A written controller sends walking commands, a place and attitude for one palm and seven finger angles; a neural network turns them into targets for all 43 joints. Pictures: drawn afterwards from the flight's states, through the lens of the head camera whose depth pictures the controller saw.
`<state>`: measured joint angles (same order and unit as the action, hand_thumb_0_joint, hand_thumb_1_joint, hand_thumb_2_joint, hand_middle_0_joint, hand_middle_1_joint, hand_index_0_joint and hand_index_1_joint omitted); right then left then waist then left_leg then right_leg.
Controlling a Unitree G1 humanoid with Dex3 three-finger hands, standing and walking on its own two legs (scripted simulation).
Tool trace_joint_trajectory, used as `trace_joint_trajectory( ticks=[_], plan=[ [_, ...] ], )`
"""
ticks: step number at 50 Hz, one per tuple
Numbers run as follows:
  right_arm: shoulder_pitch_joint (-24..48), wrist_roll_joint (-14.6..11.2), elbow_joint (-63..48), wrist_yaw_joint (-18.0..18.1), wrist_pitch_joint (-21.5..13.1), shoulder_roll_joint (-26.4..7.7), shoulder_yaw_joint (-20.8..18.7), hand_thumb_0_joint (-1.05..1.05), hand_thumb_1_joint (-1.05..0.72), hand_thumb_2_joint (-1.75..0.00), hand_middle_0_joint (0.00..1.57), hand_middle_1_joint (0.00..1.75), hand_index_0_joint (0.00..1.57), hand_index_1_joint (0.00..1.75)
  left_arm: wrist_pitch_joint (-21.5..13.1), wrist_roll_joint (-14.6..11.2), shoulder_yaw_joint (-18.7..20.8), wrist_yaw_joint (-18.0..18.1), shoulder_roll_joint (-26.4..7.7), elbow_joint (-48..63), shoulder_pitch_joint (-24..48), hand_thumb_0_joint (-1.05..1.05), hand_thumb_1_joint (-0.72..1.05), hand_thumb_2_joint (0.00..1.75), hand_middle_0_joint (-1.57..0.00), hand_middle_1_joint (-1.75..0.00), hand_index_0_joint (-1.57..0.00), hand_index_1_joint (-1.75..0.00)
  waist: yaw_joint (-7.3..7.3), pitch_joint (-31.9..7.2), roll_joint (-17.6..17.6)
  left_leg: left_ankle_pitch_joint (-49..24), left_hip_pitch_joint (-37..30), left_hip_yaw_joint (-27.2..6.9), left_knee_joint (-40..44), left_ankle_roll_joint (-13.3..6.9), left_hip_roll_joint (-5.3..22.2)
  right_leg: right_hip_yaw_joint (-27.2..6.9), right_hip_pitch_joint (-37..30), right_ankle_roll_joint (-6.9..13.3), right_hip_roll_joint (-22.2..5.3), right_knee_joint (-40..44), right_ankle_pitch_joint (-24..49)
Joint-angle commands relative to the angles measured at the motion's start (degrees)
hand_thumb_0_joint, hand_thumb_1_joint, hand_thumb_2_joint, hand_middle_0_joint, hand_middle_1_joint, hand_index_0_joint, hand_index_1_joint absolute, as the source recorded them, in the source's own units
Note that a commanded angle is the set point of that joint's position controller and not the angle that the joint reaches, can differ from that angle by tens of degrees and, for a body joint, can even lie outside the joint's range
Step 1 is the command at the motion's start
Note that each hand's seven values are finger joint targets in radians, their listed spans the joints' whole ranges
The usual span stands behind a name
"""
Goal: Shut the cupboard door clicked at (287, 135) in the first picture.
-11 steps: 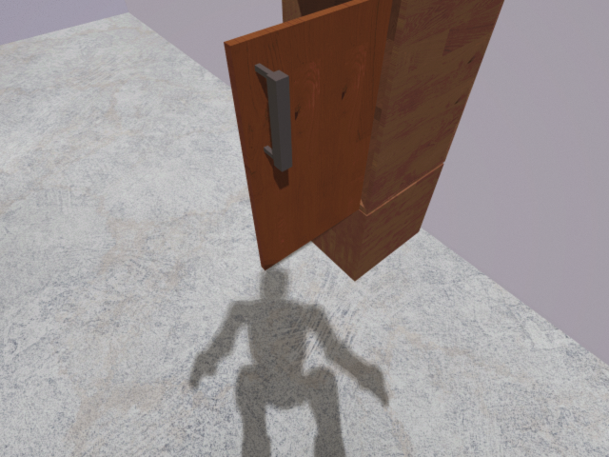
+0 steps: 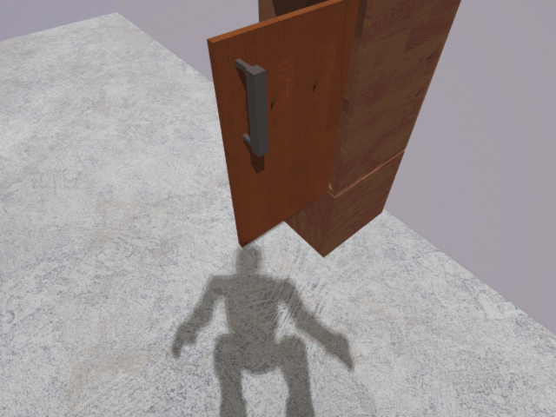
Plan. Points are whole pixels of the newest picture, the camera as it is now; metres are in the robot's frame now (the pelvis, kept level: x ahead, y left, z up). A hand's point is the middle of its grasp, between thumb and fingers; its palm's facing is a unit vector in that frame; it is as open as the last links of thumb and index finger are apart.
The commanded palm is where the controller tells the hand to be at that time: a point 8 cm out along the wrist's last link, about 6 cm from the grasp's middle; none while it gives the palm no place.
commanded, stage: stand and wait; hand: left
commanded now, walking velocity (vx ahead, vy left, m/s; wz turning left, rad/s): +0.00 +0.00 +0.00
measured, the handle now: (250, 109) +0.62 +0.08 +0.11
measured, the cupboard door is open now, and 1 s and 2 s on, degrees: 90 90 90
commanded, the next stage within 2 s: look at it before walking up in 0.06 s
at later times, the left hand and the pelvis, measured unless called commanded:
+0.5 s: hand out of the picture +0.07 +0.25 -0.16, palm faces -0.02 -0.94 -0.34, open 7.4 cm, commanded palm none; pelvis +0.00 +0.01 +0.00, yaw +0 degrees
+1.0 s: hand out of the picture +0.06 +0.23 -0.18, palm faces -0.08 -0.95 -0.30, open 7.4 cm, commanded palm none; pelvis -0.01 +0.01 -0.01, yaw -6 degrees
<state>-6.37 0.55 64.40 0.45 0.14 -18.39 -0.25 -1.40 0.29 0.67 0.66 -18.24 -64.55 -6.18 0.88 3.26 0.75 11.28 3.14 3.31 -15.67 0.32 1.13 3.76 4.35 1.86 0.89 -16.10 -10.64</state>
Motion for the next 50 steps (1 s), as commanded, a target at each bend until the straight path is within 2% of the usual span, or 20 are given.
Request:
trace_joint_trajectory(
  ticks=[1, 2, 4, 8, 16, 19, 24, 36, 38, 40, 41, 44, 46, 49, 50],
  plan=[
    [1.29, 0.2, -2.97, 0.82, -1.25, -10.92, -2.14, 0.0, -0.9, -0.9, 0.2, 0.3, 0.2, 0.3, -1.26, 0.22, 2.21, 0.55, -11.86, 3.06, 1.55, 0.0, 0.9, 0.9, -0.2, -0.3, -0.2, -0.3, -0.24, -4.9, 0.06, -13.02, -1.63, -6.26, 1.4, -1.64, 6.94, -7.35, -0.26, 1.07, -9.03, 1.97, 14.83],
    [1.13, 0.21, -3.03, 0.84, -1.29, -10.99, -2.23, 0.0, -0.9, -0.9, 0.2, 0.3, 0.2, 0.3, -1.3, 0.2, 2.17, 0.55, -11.87, 3.1, 1.52, 0.0, 0.9, 0.9, -0.2, -0.3, -0.2, -0.3, -0.18, -5.76, -0.38, -13.74, -2.04, -6.38, 1.26, -1.63, 6.96, -7.37, -0.64, 1.1, -8.97, 1.68, 15.57],
    [1.41, 0.06, -3.15, 0.89, -1.29, -11.02, -2.29, 0.0, -0.9, -0.9, 0.2, 0.3, 0.2, 0.3, -1.31, 0.23, 2.27, 0.61, -11.83, 3.21, 1.3, 0.0, 0.9, 0.9, -0.2, -0.3, -0.2, -0.3, -0.34, -4.83, -1.11, -13.95, -2.06, -6.2, 1.2, -1.73, 6.97, -7.12, 0.05, 1.0, -8.93, 1.89, 15.87],
    [1.2, 0.17, -3.08, 0.85, -1.34, -11.21, -2.24, 0.0, -0.9, -0.9, 0.2, 0.3, 0.2, 0.3, -1.31, 0.21, 2.18, 0.54, -11.94, 3.09, 1.59, 0.0, 0.9, 0.9, -0.2, -0.3, -0.2, -0.3, -0.24, -5.26, -0.16, -14.09, -1.85, -6.36, 1.4, -1.62, 6.95, -7.24, -0.58, 1.1, -9.11, 1.72, 15.82],
    [1.65, 0.18, -2.91, 0.74, -1.3, -11.24, -2.19, 0.0, -0.9, -0.9, 0.2, 0.3, 0.2, 0.3, -1.12, 0.24, 2.02, 0.39, -11.95, 2.98, 1.72, 0.0, 0.9, 0.9, -0.2, -0.3, -0.2, -0.3, -0.34, -3.72, 0.17, -11.59, -0.9, -6.72, 2.18, -1.67, 6.85, -7.29, 0.43, 0.99, -8.99, 2.49, 11.56],
    [1.54, 0.08, -3.11, 0.78, -1.41, -11.45, -2.22, 0.0, -0.9, -0.9, 0.2, 0.3, 0.2, 0.3, -1.26, 0.26, 2.08, 0.43, -12.06, 3.11, 1.3, 0.0, 0.9, 0.9, -0.2, -0.3, -0.2, -0.3, -0.38, -5.37, -0.61, -12.96, -1.94, -6.64, 1.8, -1.8, 6.95, -7.07, -0.1, 0.97, -9.01, 2.19, 12.91],
    [1.9, 0.04, -2.98, 0.74, -1.43, -11.48, -2.19, 0.0, -0.9, -0.9, 0.2, 0.3, 0.2, 0.3, -1.16, 0.3, 2.05, 0.39, -12.09, 2.97, 1.6, 0.0, 0.9, 0.9, -0.2, -0.3, -0.2, -0.3, -0.43, -4.26, -0.4, -12.34, -1.4, -6.82, 2.26, -1.8, 6.92, -7.06, 0.58, 0.96, -8.97, 2.41, 11.54],
    [1.87, 0.1, -2.89, 0.85, -1.53, -11.62, -2.12, 0.0, -0.9, -0.9, 0.2, 0.3, 0.2, 0.3, -1.09, 0.25, 1.98, 0.4, -12.11, 2.84, 1.67, 0.0, 0.9, 0.9, -0.2, -0.3, -0.2, -0.3, -0.32, -4.98, -0.11, -14.43, -1.84, -6.84, 2.11, -1.73, 7.02, -6.78, -0.03, 0.94, -9.08, 1.76, 13.36],
    [1.25, 0.25, -2.91, 1.05, -1.39, -11.31, -2.25, 0.0, -0.9, -0.9, 0.2, 0.3, 0.2, 0.3, -0.77, 0.28, 2.15, 0.35, -11.91, 3.37, 1.88, 0.0, 0.9, 0.9, -0.2, -0.3, -0.2, -0.3, -0.13, -4.77, 0.0, -15.32, -2.62, -5.69, 0.93, -1.51, 7.47, -7.6, 1.36, 1.11, -8.82, 0.81, 15.63],
    [-1.87, 0.4, -2.42, 1.36, -0.5, -5.65, -1.45, 0.0, -0.9, -0.9, 0.2, 0.3, 0.2, 0.3, 0.4, 0.25, 1.52, 0.7, -6.92, 3.04, -0.39, 0.0, 0.9, 0.9, -0.2, -0.3, -0.2, -0.3, 0.21, -5.12, -0.34, -16.26, -2.82, -3.62, -1.74, -0.7, 7.76, -7.86, 2.77, 0.5, -8.88, -1.47, 18.96],
    [-3.23, 0.39, -2.29, 1.5, -0.06, -4.36, -1.34, 0.0, -0.9, -0.9, 0.2, 0.3, 0.2, 0.3, 0.97, 0.2, 1.44, 0.8, -5.87, 2.99, -1.37, 0.0, 0.9, 0.9, -0.2, -0.3, -0.2, -0.3, 0.21, -5.52, -0.26, -16.61, -2.71, -2.75, -3.0, -0.47, 7.84, -8.18, 3.04, 0.4, -8.78, -3.01, 20.44],
    [-4.06, 0.34, -3.92, 1.98, 0.68, -5.17, -2.36, 0.0, -0.9, -0.9, 0.2, 0.3, 0.2, 0.3, 1.93, 0.4, 2.43, 0.75, -6.44, 4.5, -2.57, 0.0, 0.9, 0.9, -0.2, -0.3, -0.2, -0.3, 0.1, -5.88, -1.17, -15.21, -2.03, -1.0, -6.54, -0.64, 8.46, -9.84, 5.27, 0.91, -8.07, -6.8, 22.37],
    [-3.75, 0.48, -5.46, 2.17, 1.18, -5.62, -3.11, 0.0, -0.9, -0.9, 0.2, 0.3, 0.2, 0.3, 2.67, 0.53, 2.85, 0.45, -6.73, 6.02, -2.53, 0.0, 0.9, 0.9, -0.2, -0.3, -0.2, -0.3, 0.19, -4.17, -0.56, -12.93, -0.6, -0.52, -7.86, -1.04, 9.15, -10.63, 8.16, 1.08, -7.47, -9.41, 21.42],
    [-3.52, 0.63, -7.41, 2.26, 1.5, -6.31, -3.97, 0.0, -0.9, -0.9, 0.2, 0.3, 0.2, 0.3, 3.37, 0.76, 3.3, -0.03, -5.76, 8.24, -2.64, 0.0, 0.9, 0.9, -0.2, -0.3, -0.2, -0.3, -0.03, -2.37, 1.57, -7.29, 1.46, -2.39, -7.13, -2.73, 11.7, -10.98, 13.0, 0.86, -5.06, -14.32, 14.51],
    [-3.68, 0.83, -8.03, 2.32, 1.54, -6.52, -4.36, 0.0, -0.9, -0.9, 0.2, 0.3, 0.2, 0.3, 3.62, 0.86, 3.42, -0.24, -5.21, 9.03, -2.7, 0.0, 0.9, 0.9, -0.2, -0.3, -0.2, -0.3, -0.04, -1.73, 2.87, -5.74, 2.03, -3.5, -6.08, -3.77, 13.54, -10.13, 14.77, 0.55, -3.89, -17.34, 10.6]
  ],
)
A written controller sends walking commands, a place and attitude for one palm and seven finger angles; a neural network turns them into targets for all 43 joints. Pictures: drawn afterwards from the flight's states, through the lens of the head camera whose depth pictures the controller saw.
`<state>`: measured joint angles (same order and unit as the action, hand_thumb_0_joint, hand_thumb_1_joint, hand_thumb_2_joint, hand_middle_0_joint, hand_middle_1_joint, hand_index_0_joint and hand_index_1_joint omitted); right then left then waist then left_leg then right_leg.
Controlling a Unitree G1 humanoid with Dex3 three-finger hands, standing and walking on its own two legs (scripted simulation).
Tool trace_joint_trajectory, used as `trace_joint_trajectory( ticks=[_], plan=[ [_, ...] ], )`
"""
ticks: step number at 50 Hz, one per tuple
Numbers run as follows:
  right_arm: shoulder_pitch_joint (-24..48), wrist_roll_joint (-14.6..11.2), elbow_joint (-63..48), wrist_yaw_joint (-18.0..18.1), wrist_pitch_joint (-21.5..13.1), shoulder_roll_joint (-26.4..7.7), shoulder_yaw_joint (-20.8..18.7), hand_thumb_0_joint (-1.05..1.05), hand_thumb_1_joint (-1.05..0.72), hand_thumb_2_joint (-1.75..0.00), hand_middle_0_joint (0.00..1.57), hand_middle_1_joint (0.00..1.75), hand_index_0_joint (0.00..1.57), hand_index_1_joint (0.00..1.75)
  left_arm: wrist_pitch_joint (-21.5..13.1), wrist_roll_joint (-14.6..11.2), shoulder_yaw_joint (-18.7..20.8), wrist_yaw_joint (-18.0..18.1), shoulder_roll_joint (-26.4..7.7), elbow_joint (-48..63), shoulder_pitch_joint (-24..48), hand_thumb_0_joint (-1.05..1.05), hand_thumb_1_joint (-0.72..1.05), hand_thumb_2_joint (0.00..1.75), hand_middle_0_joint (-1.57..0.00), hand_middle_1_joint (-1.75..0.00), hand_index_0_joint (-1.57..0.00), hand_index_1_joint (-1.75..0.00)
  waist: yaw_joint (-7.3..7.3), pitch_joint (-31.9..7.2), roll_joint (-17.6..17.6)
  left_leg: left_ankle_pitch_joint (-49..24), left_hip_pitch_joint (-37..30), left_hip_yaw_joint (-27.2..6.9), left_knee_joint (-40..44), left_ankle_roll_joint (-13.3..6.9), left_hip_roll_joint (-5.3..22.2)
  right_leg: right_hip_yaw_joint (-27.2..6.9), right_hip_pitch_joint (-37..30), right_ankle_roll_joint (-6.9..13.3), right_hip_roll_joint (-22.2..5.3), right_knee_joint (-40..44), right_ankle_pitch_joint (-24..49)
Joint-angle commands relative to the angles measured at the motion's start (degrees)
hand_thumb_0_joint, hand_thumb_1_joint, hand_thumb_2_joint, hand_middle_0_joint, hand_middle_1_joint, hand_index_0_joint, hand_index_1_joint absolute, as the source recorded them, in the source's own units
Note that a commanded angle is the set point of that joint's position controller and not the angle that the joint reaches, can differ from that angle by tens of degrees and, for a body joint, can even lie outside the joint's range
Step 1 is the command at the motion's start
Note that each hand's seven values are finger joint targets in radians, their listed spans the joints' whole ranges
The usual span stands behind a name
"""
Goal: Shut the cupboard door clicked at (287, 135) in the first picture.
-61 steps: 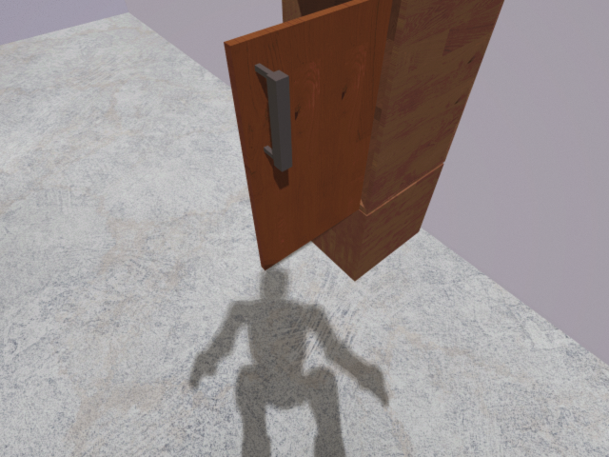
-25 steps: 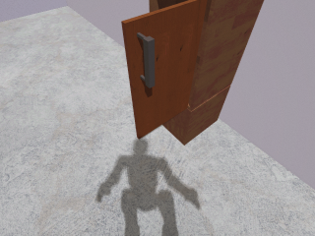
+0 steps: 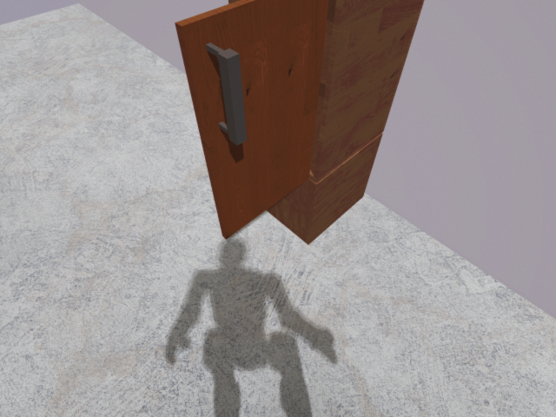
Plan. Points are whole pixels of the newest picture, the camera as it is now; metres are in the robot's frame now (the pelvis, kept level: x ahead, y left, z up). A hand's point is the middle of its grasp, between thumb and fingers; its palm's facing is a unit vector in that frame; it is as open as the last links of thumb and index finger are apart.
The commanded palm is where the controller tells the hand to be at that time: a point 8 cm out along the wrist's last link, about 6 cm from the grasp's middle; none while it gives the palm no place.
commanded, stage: walk around to get in front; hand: left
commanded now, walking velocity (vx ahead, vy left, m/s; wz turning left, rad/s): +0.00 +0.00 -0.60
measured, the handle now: (226, 96) +0.62 +0.14 +0.12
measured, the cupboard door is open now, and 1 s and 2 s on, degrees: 90 90 90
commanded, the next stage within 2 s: none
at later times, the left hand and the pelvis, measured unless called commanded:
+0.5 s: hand out of the picture +0.06 +0.16 -0.16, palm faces -0.20 -0.94 -0.26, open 7.3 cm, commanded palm none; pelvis -0.01 -0.03 +0.01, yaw -16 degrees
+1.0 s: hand (214, 387) +0.19 +0.13 -0.18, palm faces -0.52 -0.81 -0.29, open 7.3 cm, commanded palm none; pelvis -0.01 -0.02 -0.02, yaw -33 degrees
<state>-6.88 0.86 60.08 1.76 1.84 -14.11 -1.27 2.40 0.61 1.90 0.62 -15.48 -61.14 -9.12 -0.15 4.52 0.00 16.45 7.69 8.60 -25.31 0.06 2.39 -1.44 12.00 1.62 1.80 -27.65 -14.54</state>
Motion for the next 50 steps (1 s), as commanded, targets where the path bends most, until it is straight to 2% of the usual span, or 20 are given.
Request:
trace_joint_trajectory(
  ticks=[1, 4, 7, 8, 9, 10, 11, 14, 20, 28, 29, 31, 33, 37, 42, 43, 44, 45, 47, 50],
  plan=[
    [-3.19, 0.69, -4.15, 1.02, -0.35, -11.27, -3.61, 0.0, -0.9, -0.9, 0.2, 0.3, 0.2, 0.3, 0.13, 0.58, 2.37, -0.47, -7.16, 6.41, 0.26, 0.0, 0.9, 0.9, -0.2, -0.3, -0.2, -0.3, 0.83, -2.46, 6.07, -11.48, -1.38, -10.71, 5.41, -5.22, 15.12, -3.18, 8.36, 0.32, -3.44, -11.32, 7.95],
    [-2.1, 1.12, -5.65, 0.98, -1.16, -11.34, -3.91, 0.0, -0.9, -0.9, 0.2, 0.3, 0.2, 0.3, 1.08, 0.46, 3.03, -0.91, -5.03, 8.41, -0.26, 0.0, 0.9, 0.9, -0.2, -0.3, -0.2, -0.3, -0.3, -1.83, 11.11, -19.4, -0.2, -13.51, 7.78, -10.87, 22.49, -1.26, 11.91, -0.49, -3.19, -26.56, -16.6],
    [1.29, 1.24, -7.08, 0.96, -1.19, -10.94, -4.2, 0.0, -0.9, -0.9, 0.2, 0.3, 0.2, 0.3, 0.41, 0.64, 3.69, -1.52, -4.0, 8.09, -5.72, 0.0, 0.9, 0.9, -0.2, -0.3, -0.2, -0.3, -3.72, -3.54, 6.23, -22.16, 3.77, -5.52, -2.46, -6.03, 18.35, 0.91, 2.01, -0.48, -4.32, -13.3, -8.16],
    [2.95, 0.65, -7.95, 0.9, -0.72, -10.36, -4.28, 0.0, -0.9, -0.9, 0.2, 0.3, 0.2, 0.3, -0.14, 0.94, 4.46, -1.39, -5.73, 6.92, -10.16, 0.0, 0.9, 0.9, -0.2, -0.3, -0.2, -0.3, -5.96, -4.08, -1.39, -13.02, 8.77, -2.19, -12.49, -2.14, 12.63, -2.38, -3.47, 0.18, -5.16, -1.64, 6.01],
    [1.76, -0.26, -9.89, 0.67, -0.45, -5.57, -3.73, 0.0, -0.9, -0.9, 0.2, 0.3, 0.2, 0.3, -1.13, 1.87, 5.78, -0.21, -12.69, 6.95, -11.47, 0.0, 0.9, 0.9, -0.2, -0.3, -0.2, -0.3, -5.38, -4.39, -24.01, 12.05, 20.64, 2.01, -28.36, 2.64, 1.1, -26.48, -7.07, 4.55, -19.21, 10.35, 21.34],
    [2.95, -0.43, -10.05, 0.35, 0.29, -5.9, -3.69, 0.0, -0.9, -0.9, 0.2, 0.3, 0.2, 0.3, -1.09, 0.71, 5.92, 0.57, -13.28, 6.88, -11.98, 0.0, 0.9, 0.9, -0.2, -0.3, -0.2, -0.3, -6.03, -2.86, -19.58, 20.33, 22.38, -6.74, -39.14, 2.4, -0.9, -31.31, -4.1, 8.49, -21.94, 11.95, 26.98],
    [1.27, -0.55, -9.75, -0.05, 0.71, -5.62, -3.7, 0.0, -0.9, -0.9, 0.2, 0.3, 0.2, 0.3, -0.91, 0.49, 5.64, 0.8, -12.58, 7.87, -8.9, 0.0, 0.9, 0.9, -0.2, -0.3, -0.2, -0.3, -3.41, -1.04, -14.43, 16.91, 23.37, -10.14, -43.2, 2.07, 1.32, -28.53, -0.45, 11.54, -21.11, 12.61, 12.29],
    [2.02, 0.03, -9.07, -0.31, 0.47, -4.74, -3.92, 0.0, -0.9, -0.9, 0.2, 0.3, 0.2, 0.3, -1.43, 0.72, 4.99, 1.17, -8.3, 10.16, -3.58, 0.0, 0.9, 0.9, -0.2, -0.3, -0.2, -0.3, -0.68, -2.4, -6.31, 8.21, 23.43, -11.09, -42.96, 3.07, 1.88, -25.64, 0.73, 9.67, -15.38, 10.41, 12.63],
    [3.76, -0.73, -10.27, 0.38, -0.24, -2.23, -3.04, 0.0, -0.9, -0.9, 0.2, 0.3, 0.2, 0.3, -1.66, 0.75, 5.42, 1.3, -8.15, 8.49, -8.86, 0.0, 0.9, 0.9, -0.2, -0.3, -0.2, -0.3, -2.85, -10.83, -6.66, 9.14, 20.91, -9.23, -27.9, 3.95, -0.65, -23.49, -12.66, 9.87, -12.7, 5.26, 33.17],
    [0.02, -1.4, -10.29, 0.98, -0.83, -3.23, -3.27, 0.0, -0.9, -0.9, 0.2, 0.3, 0.2, 0.3, -0.44, 0.88, 5.68, 0.68, -8.46, 10.19, -3.57, 0.0, 0.9, 0.9, -0.2, -0.3, -0.2, -0.3, 0.46, -8.0, -7.51, 2.48, 5.33, -10.17, -5.93, 2.52, -2.43, -26.86, 0.98, 6.14, -9.31, 3.55, 23.23],
    [-2.49, -1.27, -9.46, 1.21, -1.19, -4.15, -3.52, 0.0, -0.9, -0.9, 0.2, 0.3, 0.2, 0.3, -0.36, 0.61, 5.3, 0.58, -7.42, 10.69, -2.33, 0.0, 0.9, 0.9, -0.2, -0.3, -0.2, -0.3, 1.64, -8.82, -5.4, -2.25, -3.67, -10.15, 1.61, 2.24, -0.79, -24.34, 7.26, 3.52, -6.8, 1.21, 17.49],
    [-4.03, 0.36, -10.69, 1.88, -1.92, -13.34, -5.0, 0.0, -0.9, -0.9, 0.2, 0.3, 0.2, 0.3, -0.3, -0.49, 4.28, -0.75, -3.2, 13.23, -2.13, 0.0, 0.9, 0.9, -0.2, -0.3, -0.2, -0.3, 2.23, -8.11, 20.87, -4.83, -9.75, -33.52, 12.84, -7.05, 23.76, -5.71, 23.23, -3.21, 3.85, -20.72, -19.94],
    [-0.28, 1.08, -13.01, 2.21, -1.79, -11.78, -4.37, 0.0, -0.9, -0.9, 0.2, 0.3, 0.2, 0.3, -0.54, 0.48, 5.2, -1.58, -5.71, 14.94, 0.22, 0.0, 0.9, 0.9, -0.2, -0.3, -0.2, -0.3, 0.28, -3.91, 7.27, -15.29, 3.6, -28.18, 9.97, -12.37, 25.08, -2.89, 19.35, -5.06, -1.22, -36.59, -17.79],
    [0.04, 1.61, -12.83, 1.67, -2.15, -9.07, -3.97, 0.0, -0.9, -0.9, 0.2, 0.3, 0.2, 0.3, 0.4, 0.59, 4.57, -2.71, -3.56, 14.4, 0.9, 0.0, 0.9, 0.9, -0.2, -0.3, -0.2, -0.3, -0.6, -3.63, 14.63, -31.26, 1.19, -12.16, 2.31, -7.07, 14.57, 1.11, 18.09, -5.07, -2.16, -30.83, -14.46],
    [-3.29, 0.93, -12.26, 0.77, -1.53, -12.08, -5.08, 0.0, -0.9, -0.9, 0.2, 0.3, 0.2, 0.3, -0.59, 0.29, 4.21, -3.25, -3.78, 13.82, -2.17, 0.0, 0.9, 0.9, -0.2, -0.3, -0.2, -0.3, -0.81, -7.16, 10.65, -27.16, 3.22, -6.93, -6.37, -2.6, 13.31, 7.74, 1.59, -2.93, 0.51, -8.04, -2.41],
    [-2.2, 0.47, -13.13, 0.5, -1.38, -11.35, -5.08, 0.0, -0.9, -0.9, 0.2, 0.3, 0.2, 0.3, -0.94, 0.33, 4.83, -2.95, -5.84, 12.71, -6.05, 0.0, 0.9, 0.9, -0.2, -0.3, -0.2, -0.3, -3.06, -7.26, 6.08, -19.33, 9.54, -5.47, -13.04, -0.35, 11.47, 4.68, -6.57, -1.65, -1.67, -0.42, 6.59],
    [-2.36, -0.39, -14.93, -0.01, -1.25, -6.89, -4.37, 0.0, -0.9, -0.9, 0.2, 0.3, 0.2, 0.3, -1.58, 1.07, 5.97, -1.97, -12.32, 12.31, -8.51, 0.0, 0.9, 0.9, -0.2, -0.3, -0.2, -0.3, -3.66, -8.41, -11.41, 0.33, 20.99, 0.02, -26.1, 3.62, 3.87, -16.39, -13.81, 3.64, -15.56, 6.93, 19.96],
    [1.09, -0.71, -16.68, 0.05, -0.84, -4.81, -3.28, 0.0, -0.9, -0.9, 0.2, 0.3, 0.2, 0.3, -1.54, 0.7, 6.66, -0.96, -16.75, 11.55, -11.06, 0.0, 0.9, 0.9, -0.2, -0.3, -0.2, -0.3, -6.37, -8.32, -19.8, 23.44, 25.29, -4.87, -37.84, 3.93, 0.83, -29.09, -10.01, 10.9, -24.87, 9.1, 29.56],
    [-0.1, -0.97, -17.21, -0.89, -0.98, -5.12, -2.99, 0.0, -0.9, -0.9, 0.2, 0.3, 0.2, 0.3, -0.72, 0.88, 6.4, -0.86, -17.19, 13.76, -3.89, 0.0, 0.9, 0.9, -0.2, -0.3, -0.2, -0.3, -2.81, -2.43, -16.79, 20.09, 24.55, -9.35, -39.97, 3.16, 4.71, -27.78, 3.1, 13.06, -23.07, 10.48, 2.71],
    [-2.63, -0.57, -13.73, -0.69, -0.98, -4.86, -3.08, 0.0, -0.9, -0.9, 0.2, 0.3, 0.2, 0.3, -0.83, 1.39, 5.3, -0.23, -11.98, 14.85, 1.03, 0.0, 0.9, 0.9, -0.2, -0.3, -0.2, -0.3, -0.01, -6.39, -12.51, 12.95, 16.63, -6.65, -29.82, 3.56, 2.18, -18.97, 4.23, 9.06, -14.39, 5.15, 16.31]
  ],
)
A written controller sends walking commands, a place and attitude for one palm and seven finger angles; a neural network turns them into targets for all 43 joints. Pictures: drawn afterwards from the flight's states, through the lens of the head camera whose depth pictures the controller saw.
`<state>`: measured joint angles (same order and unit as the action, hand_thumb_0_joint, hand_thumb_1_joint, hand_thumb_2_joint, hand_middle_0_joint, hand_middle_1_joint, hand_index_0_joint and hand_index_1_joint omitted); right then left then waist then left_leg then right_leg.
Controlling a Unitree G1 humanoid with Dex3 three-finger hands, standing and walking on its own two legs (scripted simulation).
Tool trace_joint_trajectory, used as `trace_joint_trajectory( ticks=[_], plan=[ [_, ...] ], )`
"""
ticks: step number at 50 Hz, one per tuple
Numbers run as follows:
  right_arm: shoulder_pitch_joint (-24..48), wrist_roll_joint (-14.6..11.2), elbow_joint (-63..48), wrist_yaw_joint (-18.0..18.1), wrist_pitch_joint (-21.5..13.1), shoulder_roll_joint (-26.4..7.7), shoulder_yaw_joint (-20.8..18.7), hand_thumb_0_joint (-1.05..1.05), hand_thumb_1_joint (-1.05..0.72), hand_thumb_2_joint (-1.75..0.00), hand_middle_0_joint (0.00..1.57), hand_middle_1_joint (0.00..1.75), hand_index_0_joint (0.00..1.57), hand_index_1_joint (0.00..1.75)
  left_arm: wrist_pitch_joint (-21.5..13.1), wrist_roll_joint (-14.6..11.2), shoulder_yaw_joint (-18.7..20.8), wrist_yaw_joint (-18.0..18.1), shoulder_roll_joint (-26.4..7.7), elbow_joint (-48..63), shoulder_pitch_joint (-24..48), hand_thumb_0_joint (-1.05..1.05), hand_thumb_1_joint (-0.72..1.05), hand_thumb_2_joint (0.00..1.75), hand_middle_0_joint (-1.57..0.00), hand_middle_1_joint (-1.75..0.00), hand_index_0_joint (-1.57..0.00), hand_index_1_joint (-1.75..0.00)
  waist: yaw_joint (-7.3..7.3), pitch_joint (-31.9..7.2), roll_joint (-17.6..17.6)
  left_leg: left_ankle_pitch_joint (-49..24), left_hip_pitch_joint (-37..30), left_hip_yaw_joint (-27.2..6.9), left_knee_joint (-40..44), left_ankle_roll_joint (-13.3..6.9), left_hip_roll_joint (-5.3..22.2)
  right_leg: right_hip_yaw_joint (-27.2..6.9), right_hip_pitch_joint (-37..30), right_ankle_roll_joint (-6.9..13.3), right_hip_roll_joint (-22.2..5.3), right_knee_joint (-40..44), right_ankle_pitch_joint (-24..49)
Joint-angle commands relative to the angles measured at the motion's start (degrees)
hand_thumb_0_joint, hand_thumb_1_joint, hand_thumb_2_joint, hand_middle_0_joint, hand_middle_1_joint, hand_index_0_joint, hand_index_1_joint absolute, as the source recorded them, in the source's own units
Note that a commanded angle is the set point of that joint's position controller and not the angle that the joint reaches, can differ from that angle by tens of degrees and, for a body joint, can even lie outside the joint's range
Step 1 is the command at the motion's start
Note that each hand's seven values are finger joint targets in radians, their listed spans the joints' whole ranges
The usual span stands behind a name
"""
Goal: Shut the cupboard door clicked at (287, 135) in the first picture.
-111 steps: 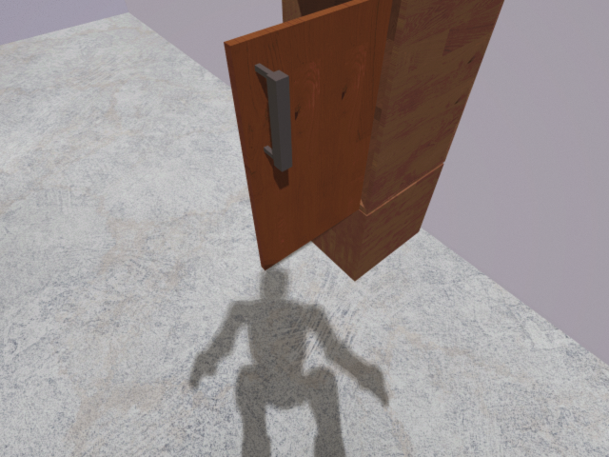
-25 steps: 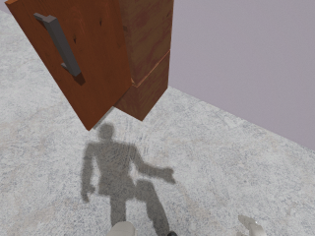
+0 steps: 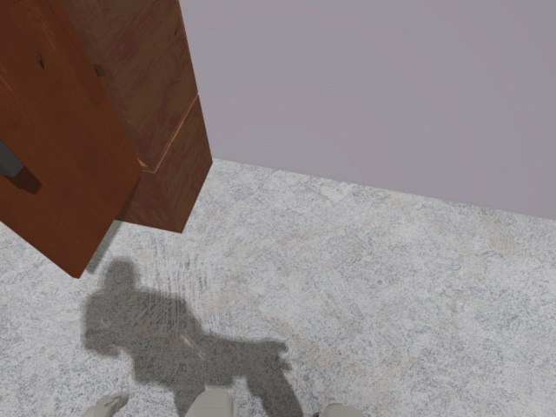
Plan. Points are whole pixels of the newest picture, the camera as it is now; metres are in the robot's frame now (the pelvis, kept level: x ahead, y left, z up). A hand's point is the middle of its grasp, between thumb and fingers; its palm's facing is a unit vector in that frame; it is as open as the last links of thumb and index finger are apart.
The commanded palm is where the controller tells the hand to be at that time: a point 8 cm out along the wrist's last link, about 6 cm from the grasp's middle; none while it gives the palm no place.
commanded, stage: walk around to get in front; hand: left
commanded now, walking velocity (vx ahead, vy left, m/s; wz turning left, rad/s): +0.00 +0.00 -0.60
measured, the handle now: out of the picture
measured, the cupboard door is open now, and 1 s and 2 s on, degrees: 90 90 90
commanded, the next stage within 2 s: none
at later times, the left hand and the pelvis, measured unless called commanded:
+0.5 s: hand (189, 356) +0.21 +0.16 -0.15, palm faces -0.31 -0.91 -0.26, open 7.3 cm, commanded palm none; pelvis +0.02 +0.00 +0.00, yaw -18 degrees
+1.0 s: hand (221, 331) +0.26 +0.12 -0.15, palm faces -0.56 -0.79 -0.24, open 7.4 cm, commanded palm none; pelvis +0.04 +0.00 +0.00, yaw -36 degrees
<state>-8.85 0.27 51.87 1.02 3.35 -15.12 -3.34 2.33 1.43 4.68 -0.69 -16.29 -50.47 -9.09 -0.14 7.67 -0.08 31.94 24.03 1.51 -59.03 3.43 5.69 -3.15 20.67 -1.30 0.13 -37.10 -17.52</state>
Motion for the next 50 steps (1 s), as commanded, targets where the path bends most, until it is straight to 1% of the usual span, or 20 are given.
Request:
trace_joint_trajectory(
  ticks=[1, 4, 6, 7, 8, 12, 18, 19, 20, 21, 23, 26, 32, 33, 35, 37, 41, 47, 49, 50],
  plan=[
    [-1.74, -0.12, -4.93, 0.07, -2.69, -2.86, -0.68, 0.0, -0.9, -0.9, 0.2, 0.3, 0.2, 0.3, -0.88, 0.48, 2.39, 1.12, -10.96, 3.89, 0.8, 0.0, 0.9, 0.9, -0.2, -0.3, -0.2, -0.3, 0.61, -10.78, -10.5, -4.0, -2.11, 0.98, 10.0, 0.26, -1.76, -16.99, -5.18, 11.71, -12.49, 12.96, 22.47],
    [-8.44, -0.25, -2.11, 0.7, -3.34, -3.47, -0.74, 0.0, -0.9, -0.9, 0.2, 0.3, 0.2, 0.3, -0.38, -0.36, 1.83, 0.79, -9.65, 3.15, 1.61, 0.0, 0.9, 0.9, -0.2, -0.3, -0.2, -0.3, 3.37, -13.15, -4.68, -17.36, -16.23, 2.3, 30.47, 0.16, -3.56, -14.36, -0.11, 6.61, -8.37, 6.9, 17.03],
    [-9.8, 1.37, -2.75, 1.47, -4.45, -13.63, -2.5, 0.0, -0.9, -0.9, 0.2, 0.3, 0.2, 0.3, 0.32, -1.35, 0.35, -0.11, -3.44, 5.53, 1.07, 0.0, 0.9, 0.9, -0.2, -0.3, -0.2, -0.3, 3.18, -11.95, 22.04, -20.2, -21.31, -24.09, 45.39, -8.81, 20.59, 0.93, 14.8, -0.94, 3.08, -16.28, -16.77],
    [-9.65, 1.66, -3.07, 1.75, -4.42, -14.16, -2.41, 0.0, -0.9, -0.9, 0.2, 0.3, 0.2, 0.3, 0.37, -0.77, 0.79, -0.26, -5.83, 5.44, 3.12, 0.0, 0.9, 0.9, -0.2, -0.3, -0.2, -0.3, 3.92, -11.36, 14.86, -26.55, -17.49, -25.06, 44.07, -13.24, 23.48, -1.19, 13.14, -0.93, 0.5, -26.03, -18.0],
    [-7.27, 1.91, -4.36, 1.49, -4.51, -13.01, -1.98, 0.0, -0.9, -0.9, 0.2, 0.3, 0.2, 0.3, 0.15, -0.7, 0.99, -0.72, -5.27, 5.85, 2.75, 0.0, 0.9, 0.9, -0.2, -0.3, -0.2, -0.3, 2.26, -9.87, 7.8, -27.52, -13.08, -21.3, 43.23, -15.0, 22.46, -0.68, 11.24, -1.01, -1.13, -28.87, -15.66],
    [-7.45, 2.15, -2.64, 1.98, -4.49, -9.63, -1.43, 0.0, -0.9, -0.9, 0.2, 0.3, 0.2, 0.3, 0.43, -0.36, 0.11, -1.74, -1.57, 4.84, 5.11, 0.0, 0.9, 0.9, -0.2, -0.3, -0.2, -0.3, 1.68, -7.54, 13.83, -53.57, -18.37, -2.09, 34.86, -9.09, 12.36, 6.0, 9.89, -1.48, -1.23, -19.36, -12.26],
    [-9.39, 1.41, -1.84, 1.09, -3.79, -10.63, -2.13, 0.0, -0.9, -0.9, 0.2, 0.3, 0.2, 0.3, -0.38, -0.69, 0.3, -1.75, -2.02, 4.0, 2.4, 0.0, 0.9, 0.9, -0.2, -0.3, -0.2, -0.3, 0.98, -10.4, 12.63, -47.64, -16.89, 3.17, 29.37, -5.65, 12.98, 9.7, -6.37, 1.05, 0.64, 3.98, -0.19],
    [-7.91, 0.96, -2.61, 0.8, -3.63, -10.12, -2.19, 0.0, -0.9, -0.9, 0.2, 0.3, 0.2, 0.3, -0.79, -0.5, 0.79, -1.41, -4.12, 2.92, -1.79, 0.0, 0.9, 0.9, -0.2, -0.3, -0.2, -0.3, -1.29, -10.93, 8.48, -42.44, -11.49, 4.74, 22.92, -3.41, 11.8, 6.97, -14.44, 2.4, -1.08, 11.33, 9.51],
    [-6.7, 0.12, -4.33, 0.61, -3.47, -6.15, -1.71, 0.0, -0.9, -0.9, 0.2, 0.3, 0.2, 0.3, -1.41, 0.31, 2.18, -0.48, -10.36, 1.58, -6.11, 0.0, 0.9, 0.9, -0.2, -0.3, -0.2, -0.3, -3.07, -12.83, -8.16, -24.7, 1.77, 10.48, 10.13, 0.35, 5.16, -10.46, -25.27, 6.79, -14.14, 16.14, 27.53],
    [-1.78, -0.02, -7.02, 0.76, -2.95, -3.77, -0.57, 0.0, -0.9, -0.9, 0.2, 0.3, 0.2, 0.3, -1.49, -0.31, 3.15, 0.51, -14.47, 0.16, -9.85, 0.0, 0.9, 0.9, -0.2, -0.3, -0.2, -0.3, -5.67, -11.4, -17.6, 6.01, 10.01, 6.43, -1.55, 1.64, -0.6, -21.22, -23.87, 13.47, -23.81, 16.56, 46.75],
    [-2.52, -0.38, -6.48, 0.33, -2.07, -3.68, -0.55, 0.0, -0.9, -0.9, 0.2, 0.3, 0.2, 0.3, -0.69, -0.66, 2.7, 0.68, -13.57, 1.88, -4.06, 0.0, 0.9, 0.9, -0.2, -0.3, -0.2, -0.3, -3.03, -5.81, -14.12, 2.05, 10.5, -0.01, -7.41, 1.01, 2.27, -19.36, -11.55, 15.38, -21.03, 19.42, 19.22],
    [-2.13, 0.25, -4.54, 0.15, -1.77, -3.7, -0.91, 0.0, -0.9, -0.9, 0.2, 0.3, 0.2, 0.3, -1.13, -0.16, 1.77, 1.51, -8.84, 3.41, 1.33, 0.0, 0.9, 0.9, -0.2, -0.3, -0.2, -0.3, 0.15, -7.44, -11.16, -5.29, 5.72, 0.43, -2.45, 1.63, 0.69, -12.04, -8.96, 11.97, -13.35, 15.99, 27.36],
    [-7.15, -0.15, -2.72, 0.59, -2.7, -2.5, -0.82, 0.0, -0.9, -0.9, 0.2, 0.3, 0.2, 0.3, -0.63, -0.19, 1.97, 0.98, -9.17, 3.16, 2.73, 0.0, 0.9, 0.9, -0.2, -0.3, -0.2, -0.3, 2.76, -10.6, -8.57, -16.34, -11.24, 3.07, 25.82, 0.92, -3.77, -13.91, -3.06, 7.95, -9.6, 10.39, 19.94],
    [-9.41, 0.01, -1.96, 0.99, -3.21, -4.7, -1.22, 0.0, -0.9, -0.9, 0.2, 0.3, 0.2, 0.3, -0.36, -0.58, 1.55, 0.75, -7.07, 3.7, 3.23, 0.0, 0.9, 0.9, -0.2, -0.3, -0.2, -0.3, 3.87, -11.06, -3.79, -19.12, -18.39, 0.42, 33.84, -0.07, -0.92, -11.63, 2.66, 4.98, -6.37, 6.82, 13.21],
    [-11.47, 1.47, -2.87, 1.63, -4.01, -14.21, -2.9, 0.0, -0.9, -0.9, 0.2, 0.3, 0.2, 0.3, 0.16, -1.06, 0.68, 0.01, -3.26, 5.31, 1.33, 0.0, 0.9, 0.9, -0.2, -0.3, -0.2, -0.3, 4.19, -13.03, 20.29, -22.21, -20.86, -25.48, 44.9, -10.9, 23.54, 1.62, 12.8, -0.91, 3.03, -20.37, -19.73],
    [-7.72, 1.99, -4.13, 1.57, -4.48, -11.62, -2.13, 0.0, -0.9, -0.9, 0.2, 0.3, 0.2, 0.3, -0.21, -0.22, 1.28, -0.86, -4.07, 5.16, 3.53, 0.0, 0.9, 0.9, -0.2, -0.3, -0.2, -0.3, 2.56, -9.63, 7.87, -33.78, -15.37, -19.83, 42.42, -14.12, 21.31, 0.56, 12.41, -1.09, -1.04, -29.71, -15.51],
    [-5.54, 2.19, -3.81, 1.86, -4.1, -9.01, -1.61, 0.0, -0.9, -0.9, 0.2, 0.3, 0.2, 0.3, 0.51, -0.4, 0.59, -1.78, -0.94, 4.29, 3.65, 0.0, 0.9, 0.9, -0.2, -0.3, -0.2, -0.3, 1.55, -8.85, 14.58, -48.99, -17.12, -1.96, 35.6, -9.48, 13.44, 5.85, 7.78, -1.83, -1.68, -19.29, -12.87],
    [-4.46, 1.11, -3.74, 0.87, -3.13, -10.49, -2.53, 0.0, -0.9, -0.9, 0.2, 0.3, 0.2, 0.3, -0.41, -0.46, 1.02, -1.67, -2.96, 2.28, -2.64, 0.0, 0.9, 0.9, -0.2, -0.3, -0.2, -0.3, -0.96, -11.3, 9.5, -33.39, -10.87, 3.75, 27.09, -4.73, 12.54, 9.03, -11.05, 0.75, -0.29, 8.42, 3.84],
    [-0.21, 0.19, -7.74, 0.13, -2.79, -2.78, -1.05, 0.0, -0.9, -0.9, 0.2, 0.3, 0.2, 0.3, -1.41, 0.51, 3.15, 0.08, -13.46, 0.6, -7.88, 0.0, 0.9, 0.9, -0.2, -0.3, -0.2, -0.3, -4.3, -9.2, -18.85, 3.7, 9.99, 8.91, 4.2, 1.4, -0.66, -21.81, -20.3, 10.45, -21.98, 20.09, 26.21],
    [1.02, 0.13, -7.74, 0.64, -2.16, -4.27, -0.8, 0.0, -0.9, -0.9, 0.2, 0.3, 0.2, 0.3, -1.38, -0.33, 3.52, 0.79, -14.38, 0.16, -9.62, 0.0, 0.9, 0.9, -0.2, -0.3, -0.2, -0.3, -6.08, -10.08, -16.35, 5.7, 11.36, 0.7, -3.65, 0.33, 0.35, -22.53, -18.34, 15.16, -24.03, 19.33, 27.17]
  ],
)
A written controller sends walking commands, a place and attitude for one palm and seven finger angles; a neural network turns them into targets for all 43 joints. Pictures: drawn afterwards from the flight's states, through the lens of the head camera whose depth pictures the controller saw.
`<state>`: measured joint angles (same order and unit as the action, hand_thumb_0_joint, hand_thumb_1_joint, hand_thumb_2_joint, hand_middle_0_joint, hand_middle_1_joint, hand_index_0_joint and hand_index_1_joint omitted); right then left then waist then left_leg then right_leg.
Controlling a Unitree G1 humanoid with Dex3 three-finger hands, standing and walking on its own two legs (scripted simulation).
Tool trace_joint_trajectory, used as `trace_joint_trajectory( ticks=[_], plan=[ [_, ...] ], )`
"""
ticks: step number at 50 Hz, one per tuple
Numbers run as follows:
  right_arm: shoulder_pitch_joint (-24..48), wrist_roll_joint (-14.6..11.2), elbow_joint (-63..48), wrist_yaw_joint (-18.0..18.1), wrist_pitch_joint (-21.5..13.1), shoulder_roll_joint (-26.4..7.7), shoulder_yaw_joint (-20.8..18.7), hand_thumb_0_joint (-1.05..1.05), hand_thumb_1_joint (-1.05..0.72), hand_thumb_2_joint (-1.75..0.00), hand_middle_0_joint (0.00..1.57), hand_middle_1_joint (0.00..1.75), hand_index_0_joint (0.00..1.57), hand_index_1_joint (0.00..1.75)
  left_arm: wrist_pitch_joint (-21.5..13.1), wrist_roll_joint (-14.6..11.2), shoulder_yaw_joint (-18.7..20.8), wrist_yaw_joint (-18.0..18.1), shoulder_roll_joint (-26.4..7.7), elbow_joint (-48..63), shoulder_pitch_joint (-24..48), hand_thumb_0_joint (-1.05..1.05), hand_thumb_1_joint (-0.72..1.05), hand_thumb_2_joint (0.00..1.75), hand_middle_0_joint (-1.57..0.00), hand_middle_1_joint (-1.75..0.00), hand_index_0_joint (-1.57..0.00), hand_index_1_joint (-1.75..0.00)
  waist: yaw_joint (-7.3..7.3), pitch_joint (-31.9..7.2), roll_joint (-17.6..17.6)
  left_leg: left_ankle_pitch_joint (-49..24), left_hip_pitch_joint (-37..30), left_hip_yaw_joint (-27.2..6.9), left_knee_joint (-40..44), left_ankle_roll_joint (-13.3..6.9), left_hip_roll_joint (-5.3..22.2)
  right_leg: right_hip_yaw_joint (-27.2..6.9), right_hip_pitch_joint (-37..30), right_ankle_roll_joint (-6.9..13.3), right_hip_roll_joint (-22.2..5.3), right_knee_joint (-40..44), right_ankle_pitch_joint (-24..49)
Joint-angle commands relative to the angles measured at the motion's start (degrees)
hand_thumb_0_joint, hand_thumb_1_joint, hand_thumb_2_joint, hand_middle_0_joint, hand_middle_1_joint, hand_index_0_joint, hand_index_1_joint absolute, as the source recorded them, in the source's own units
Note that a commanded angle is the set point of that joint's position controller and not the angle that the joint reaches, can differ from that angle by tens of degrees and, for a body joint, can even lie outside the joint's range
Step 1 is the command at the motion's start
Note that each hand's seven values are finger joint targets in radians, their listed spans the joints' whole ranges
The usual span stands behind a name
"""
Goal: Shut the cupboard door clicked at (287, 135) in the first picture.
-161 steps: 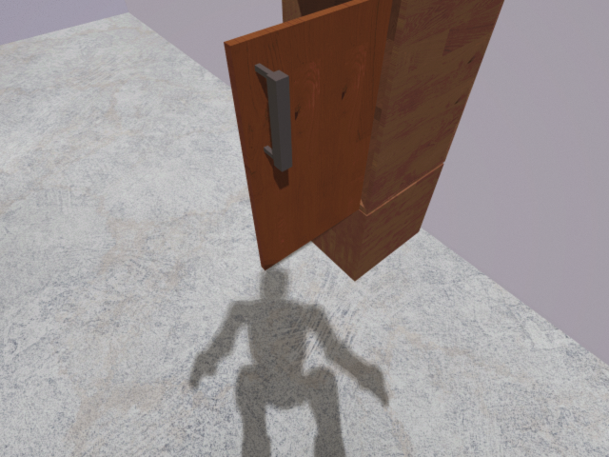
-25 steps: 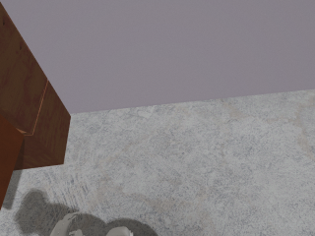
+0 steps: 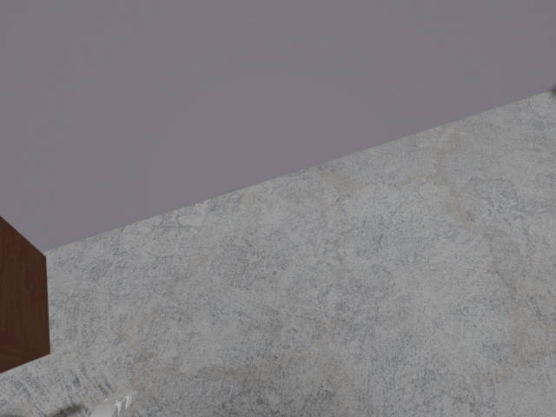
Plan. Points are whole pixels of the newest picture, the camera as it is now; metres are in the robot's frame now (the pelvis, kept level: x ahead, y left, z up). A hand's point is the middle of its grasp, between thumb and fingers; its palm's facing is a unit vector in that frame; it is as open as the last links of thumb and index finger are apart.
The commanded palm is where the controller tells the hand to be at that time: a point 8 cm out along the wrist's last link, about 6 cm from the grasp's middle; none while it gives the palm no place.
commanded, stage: walk around to get in front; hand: left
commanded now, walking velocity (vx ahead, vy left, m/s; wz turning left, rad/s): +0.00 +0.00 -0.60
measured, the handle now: out of the picture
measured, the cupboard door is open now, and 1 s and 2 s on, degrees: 90 90 90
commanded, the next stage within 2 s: none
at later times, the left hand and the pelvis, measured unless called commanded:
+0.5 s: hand (183, 378) +0.19 +0.17 -0.15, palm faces -0.29 -0.93 -0.22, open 7.4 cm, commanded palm none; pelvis +0.02 +0.00 +0.01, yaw -17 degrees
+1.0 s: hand (222, 342) +0.25 +0.11 -0.15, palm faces -0.54 -0.82 -0.19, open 7.4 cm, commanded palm none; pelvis +0.05 +0.00 +0.02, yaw -35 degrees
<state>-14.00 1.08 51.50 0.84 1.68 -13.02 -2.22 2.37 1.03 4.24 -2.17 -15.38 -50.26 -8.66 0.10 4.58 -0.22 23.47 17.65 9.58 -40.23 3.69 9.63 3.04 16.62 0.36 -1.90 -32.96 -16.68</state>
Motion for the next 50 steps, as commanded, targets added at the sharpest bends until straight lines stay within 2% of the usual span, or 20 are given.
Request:
trace_joint_trajectory(
  ticks=[1, 5, 9, 10, 11, 12, 13, 17, 23, 24, 26, 28, 31, 38, 39, 40, 41, 42, 45, 50],
  plan=[
    [5.45, -1.04, -7.52, 0.4, -0.46, -6.05, -1.8, 0.0, -0.9, -0.9, 0.2, 0.3, 0.2, 0.3, -0.94, -0.01, 3.65, 2.22, -14.93, 1.1, -6.43, 0.0, 0.9, 0.9, -0.2, -0.3, -0.2, -0.3, -4.14, -4.22, -14.98, 11.68, 17.5, -8.59, -23.94, -0.06, -2.31, -27.58, -8.06, 14.38, -20.81, 16.53, 11.89],
    [4.76, -0.67, -5.08, 0.36, -0.7, -5.09, -2.0, 0.0, -0.9, -0.9, 0.2, 0.3, 0.2, 0.3, -1.23, 0.66, 2.58, 2.89, -9.73, 2.51, 0.27, 0.0, 0.9, 0.9, -0.2, -0.3, -0.2, -0.3, -0.37, -5.97, -11.75, 4.52, 9.53, -7.36, -13.36, 0.85, -4.32, -18.63, -4.84, 10.24, -11.53, 10.19, 27.08],
    [-1.42, -0.91, -2.5, 0.75, -1.23, -4.52, -1.94, 0.0, -0.9, -0.9, 0.2, 0.3, 0.2, 0.3, -0.76, 0.2, 2.44, 2.45, -9.68, 1.88, 1.19, 0.0, 0.9, 0.9, -0.2, -0.3, -0.2, -0.3, 2.3, -8.58, -6.36, -8.19, -5.44, -5.05, 9.04, 0.61, -7.58, -19.15, 0.48, 6.0, -8.2, 4.9, 20.4],
    [-4.16, -0.59, -1.7, 1.2, -1.73, -7.43, -2.35, 0.0, -0.9, -0.9, 0.2, 0.3, 0.2, 0.3, -0.39, -0.3, 1.96, 2.17, -7.53, 2.68, 1.69, 0.0, 0.9, 0.9, -0.2, -0.3, -0.2, -0.3, 3.48, -9.26, -0.17, -10.07, -12.18, -9.24, 17.27, -0.76, -3.39, -16.07, 6.85, 2.94, -4.01, 0.68, 11.49],
    [-5.02, 0.56, -2.15, 1.42, -2.32, -13.78, -3.61, 0.0, -0.9, -0.9, 0.2, 0.3, 0.2, 0.3, 0.13, -0.93, 1.14, 1.56, -3.6, 4.12, 0.11, 0.0, 0.9, 0.9, -0.2, -0.3, -0.2, -0.3, 3.16, -8.85, 18.42, -8.61, -15.77, -27.35, 24.8, -6.11, 12.12, -8.05, 17.56, -1.37, 4.15, -13.06, -9.66],
    [-5.6, 0.89, -2.64, 1.85, -2.3, -16.08, -3.94, 0.0, -0.9, -0.9, 0.2, 0.3, 0.2, 0.3, 0.17, -0.43, 1.33, 1.34, -4.81, 4.44, 1.34, 0.0, 0.9, 0.9, -0.2, -0.3, -0.2, -0.3, 3.91, -8.7, 18.96, -12.3, -12.38, -32.32, 26.59, -11.46, 19.68, -5.18, 17.19, -2.36, 3.48, -26.79, -19.3],
    [-3.52, 1.04, -3.74, 1.81, -2.37, -15.5, -3.52, 0.0, -0.9, -0.9, 0.2, 0.3, 0.2, 0.3, -0.11, -0.2, 1.69, 0.89, -5.6, 4.91, 2.26, 0.0, 0.9, 0.9, -0.2, -0.3, -0.2, -0.3, 2.94, -7.4, 11.31, -16.89, -8.2, -30.13, 24.94, -14.27, 19.78, -6.86, 15.74, -2.39, 0.63, -32.72, -17.47],
    [0.09, 1.37, -3.79, 1.76, -2.57, -11.66, -2.68, 0.0, -0.9, -0.9, 0.2, 0.3, 0.2, 0.3, 0.43, 0.15, 1.12, -0.31, -2.44, 3.82, 3.21, 0.0, 0.9, 0.9, -0.2, -0.3, -0.2, -0.3, 0.9, -3.89, 13.79, -37.05, -8.94, -11.37, 18.54, -9.95, 10.17, -1.15, 13.9, -3.46, -0.17, -26.52, -13.2],
    [-2.17, 0.52, -2.49, 1.01, -1.86, -13.1, -3.63, 0.0, -0.9, -0.9, 0.2, 0.3, 0.2, 0.3, -0.61, -0.22, 0.92, -0.32, -2.92, 2.89, 0.02, 0.0, 0.9, 0.9, -0.2, -0.3, -0.2, -0.3, 0.53, -8.99, 12.13, -35.22, -9.92, -4.23, 9.97, -5.81, 9.01, 3.98, -2.94, -1.18, 2.59, 0.77, -0.76],
    [-0.69, 0.1, -3.27, 0.78, -1.64, -12.15, -3.61, 0.0, -0.9, -0.9, 0.2, 0.3, 0.2, 0.3, -0.94, 0.03, 1.52, 0.07, -5.1, 1.94, -3.44, 0.0, 0.9, 0.9, -0.2, -0.3, -0.2, -0.3, -1.3, -8.7, 7.91, -27.79, -3.6, -2.84, 4.75, -3.38, 7.47, 0.74, -10.22, 0.25, 0.43, 7.68, 8.2],
    [5.96, -0.63, -7.82, 0.63, -0.99, -5.86, -1.89, 0.0, -0.9, -0.9, 0.2, 0.3, 0.2, 0.3, -1.55, 0.22, 3.74, 1.91, -15.38, -0.36, -10.13, 0.0, 0.9, 0.9, -0.2, -0.3, -0.2, -0.3, -6.13, -7.38, -17.29, 14.58, 16.82, -1.75, -18.47, 1.3, -4.45, -27.61, -17.41, 11.56, -21.8, 13.64, 37.79],
    [6.21, -0.94, -7.56, 0.45, -0.6, -5.58, -1.8, 0.0, -0.9, -0.9, 0.2, 0.3, 0.2, 0.3, -0.88, -0.09, 3.45, 2.15, -13.79, 1.07, -5.11, 0.0, 0.9, 0.9, -0.2, -0.3, -0.2, -0.3, -4.02, -2.55, -12.9, 9.98, 18.39, -8.04, -23.66, 0.61, -2.47, -25.05, -9.01, 13.66, -18.29, 14.47, 21.38],
    [5.76, -0.57, -5.24, 0.5, -0.36, -5.96, -2.16, 0.0, -0.9, -0.9, 0.2, 0.3, 0.2, 0.3, -1.47, 0.09, 2.36, 2.96, -9.27, 1.77, -1.58, 0.0, 0.9, 0.9, -0.2, -0.3, -0.2, -0.3, -1.3, -5.86, -12.3, 3.59, 14.08, -7.82, -20.35, 1.64, -3.89, -18.18, -9.1, 10.49, -11.38, 10.04, 35.06],
    [-1.36, -0.95, -2.6, 1.01, -1.22, -5.62, -2.13, 0.0, -0.9, -0.9, 0.2, 0.3, 0.2, 0.3, -0.67, -0.06, 2.27, 2.49, -9.08, 2.35, 1.94, 0.0, 0.9, 0.9, -0.2, -0.3, -0.2, -0.3, 2.86, -8.0, -6.3, -11.3, -8.89, -5.78, 12.17, 0.44, -7.3, -20.01, 2.82, 4.79, -6.39, 4.69, 18.9],
    [-3.25, -0.45, -2.46, 1.26, -1.79, -9.48, -2.82, 0.0, -0.9, -0.9, 0.2, 0.3, 0.2, 0.3, -0.42, -0.44, 1.57, 2.16, -6.09, 3.21, 1.21, 0.0, 0.9, 0.9, -0.2, -0.3, -0.2, -0.3, 3.28, -8.92, 4.75, -10.75, -14.3, -15.4, 19.43, -2.29, 1.03, -15.6, 9.68, 1.49, -0.59, -2.04, 6.53],
    [-4.79, 0.58, -3.01, 1.5, -2.28, -15.39, -3.84, 0.0, -0.9, -0.9, 0.2, 0.3, 0.2, 0.3, -0.18, -0.94, 1.0, 1.6, -3.08, 4.33, -0.43, 0.0, 0.9, 0.9, -0.2, -0.3, -0.2, -0.3, 3.32, -9.99, 20.83, -14.82, -16.47, -31.31, 24.86, -9.11, 16.74, -6.0, 17.06, -2.22, 5.53, -18.09, -17.25],
    [-4.73, 0.86, -3.36, 1.72, -2.11, -15.95, -3.77, 0.0, -0.9, -0.9, 0.2, 0.3, 0.2, 0.3, -0.16, -0.32, 1.52, 1.45, -5.3, 4.39, 0.75, 0.0, 0.9, 0.9, -0.2, -0.3, -0.2, -0.3, 3.79, -9.41, 15.54, -18.18, -12.4, -32.86, 24.74, -13.66, 20.61, -6.7, 15.53, -2.27, 3.02, -29.91, -20.05],
    [-2.01, 1.03, -5.11, 1.74, -2.21, -15.24, -3.49, 0.0, -0.9, -0.9, 0.2, 0.3, 0.2, 0.3, -0.49, -0.17, 1.73, 0.93, -5.02, 5.26, 1.0, 0.0, 0.9, 0.9, -0.2, -0.3, -0.2, -0.3, 2.28, -7.18, 9.08, -19.32, -7.01, -29.54, 24.11, -15.12, 19.74, -6.41, 14.28, -2.79, 0.49, -33.54, -17.85],
    [-0.59, 1.28, -4.47, 1.91, -2.71, -10.92, -2.44, 0.0, -0.9, -0.9, 0.2, 0.3, 0.2, 0.3, 0.12, 0.39, 1.52, -0.01, -2.9, 3.67, 2.78, 0.0, 0.9, 0.9, -0.2, -0.3, -0.2, -0.3, 1.37, -4.63, 11.75, -41.25, -10.33, -14.52, 18.54, -10.78, 10.76, -2.9, 16.07, -3.58, -0.04, -32.11, -13.04],
    [-2.61, 1.09, -3.17, 1.6, -2.11, -11.93, -2.9, 0.0, -0.9, -0.9, 0.2, 0.3, 0.2, 0.3, 0.46, -0.05, 0.9, -0.7, -1.68, 4.13, 3.3, 0.0, 0.9, 0.9, -0.2, -0.3, -0.2, -0.3, 2.17, -7.84, 13.75, -36.22, -11.68, -7.78, 16.73, -9.17, 9.84, 1.83, 7.77, -2.86, 0.97, -17.69, -11.22]
  ],
)
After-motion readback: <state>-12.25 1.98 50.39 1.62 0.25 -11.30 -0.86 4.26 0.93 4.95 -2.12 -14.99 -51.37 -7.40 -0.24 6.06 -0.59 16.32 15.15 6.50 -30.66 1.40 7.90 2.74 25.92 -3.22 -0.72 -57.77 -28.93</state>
